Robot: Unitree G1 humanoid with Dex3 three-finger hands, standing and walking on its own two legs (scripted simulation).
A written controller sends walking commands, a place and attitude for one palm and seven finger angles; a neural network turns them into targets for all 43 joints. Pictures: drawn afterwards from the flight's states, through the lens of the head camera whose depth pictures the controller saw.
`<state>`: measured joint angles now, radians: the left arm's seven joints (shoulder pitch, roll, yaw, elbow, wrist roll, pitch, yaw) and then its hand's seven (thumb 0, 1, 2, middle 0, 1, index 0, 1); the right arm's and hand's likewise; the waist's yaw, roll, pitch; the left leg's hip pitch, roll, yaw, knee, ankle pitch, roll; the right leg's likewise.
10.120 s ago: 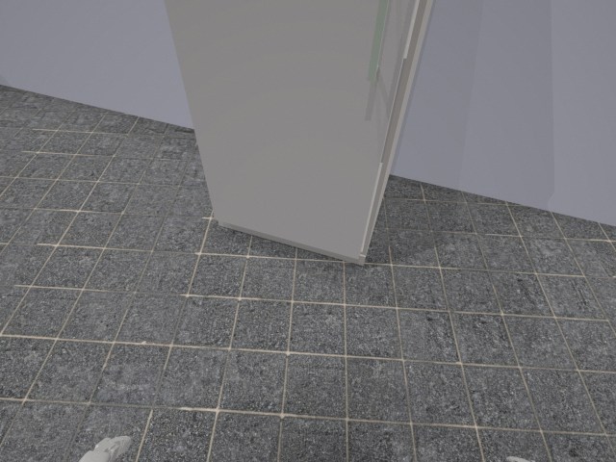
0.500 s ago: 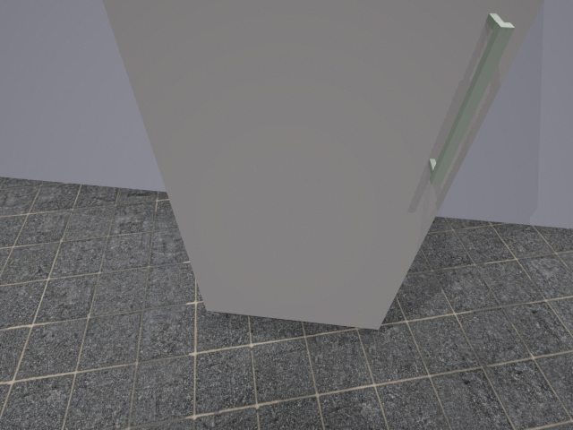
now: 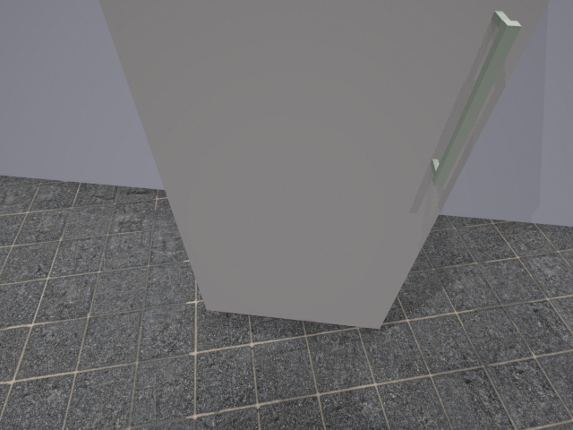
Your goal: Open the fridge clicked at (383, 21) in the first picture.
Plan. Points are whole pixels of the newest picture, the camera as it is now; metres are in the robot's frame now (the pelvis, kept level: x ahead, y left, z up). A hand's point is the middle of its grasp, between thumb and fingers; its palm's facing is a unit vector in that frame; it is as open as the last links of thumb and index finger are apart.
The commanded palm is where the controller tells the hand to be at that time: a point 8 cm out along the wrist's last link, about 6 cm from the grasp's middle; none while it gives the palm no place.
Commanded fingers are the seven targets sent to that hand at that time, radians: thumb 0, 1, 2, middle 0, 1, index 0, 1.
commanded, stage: shuffle to correct the standing spot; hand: right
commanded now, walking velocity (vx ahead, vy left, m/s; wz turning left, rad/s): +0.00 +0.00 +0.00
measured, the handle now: (464, 111) +0.54 -0.24 +0.19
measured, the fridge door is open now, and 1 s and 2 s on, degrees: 0 0 0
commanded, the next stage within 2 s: come to a stop and stand still in 0.36 s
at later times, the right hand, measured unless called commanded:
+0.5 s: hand out of the picture +0.05 -0.20 -0.18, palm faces +0.07 +0.98 -0.16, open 7.3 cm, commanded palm none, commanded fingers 0.00 -0.90 -0.90 0.20 0.30 0.20 0.30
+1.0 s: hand out of the picture +0.12 -0.23 -0.19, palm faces +0.14 +0.97 -0.19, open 7.2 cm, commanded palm none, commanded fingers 0.00 -0.90 -0.90 0.20 0.30 0.20 0.30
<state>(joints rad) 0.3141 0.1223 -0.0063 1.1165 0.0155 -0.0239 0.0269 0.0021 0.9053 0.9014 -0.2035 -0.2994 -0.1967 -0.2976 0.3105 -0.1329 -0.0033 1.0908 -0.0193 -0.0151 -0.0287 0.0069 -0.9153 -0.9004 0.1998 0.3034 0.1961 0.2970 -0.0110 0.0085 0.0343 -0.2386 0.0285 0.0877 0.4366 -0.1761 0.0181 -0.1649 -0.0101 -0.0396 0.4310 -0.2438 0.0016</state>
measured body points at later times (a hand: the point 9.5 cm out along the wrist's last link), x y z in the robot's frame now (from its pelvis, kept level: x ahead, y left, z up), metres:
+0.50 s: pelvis +0.05 -0.03 +0.00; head +0.06 -0.05 +0.45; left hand +0.00 +0.17 -0.15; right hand +0.05 -0.26 -0.16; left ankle +0.06 +0.08 -0.69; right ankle +0.01 -0.11 -0.74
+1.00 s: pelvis +0.06 -0.04 -0.01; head +0.08 -0.07 +0.44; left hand +0.13 +0.19 -0.15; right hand +0.12 -0.28 -0.17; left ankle +0.12 +0.08 -0.72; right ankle +0.06 -0.14 -0.74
